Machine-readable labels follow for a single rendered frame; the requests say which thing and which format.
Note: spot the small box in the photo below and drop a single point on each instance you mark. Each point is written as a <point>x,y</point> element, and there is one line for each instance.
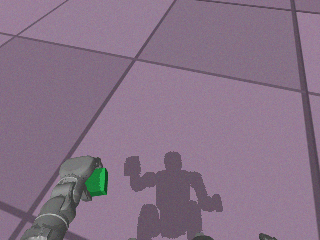
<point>97,184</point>

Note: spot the left robot arm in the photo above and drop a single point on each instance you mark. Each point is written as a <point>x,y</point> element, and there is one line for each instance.
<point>58,212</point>

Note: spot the left robot hand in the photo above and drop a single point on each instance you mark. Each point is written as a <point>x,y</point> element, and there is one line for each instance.
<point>82,167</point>

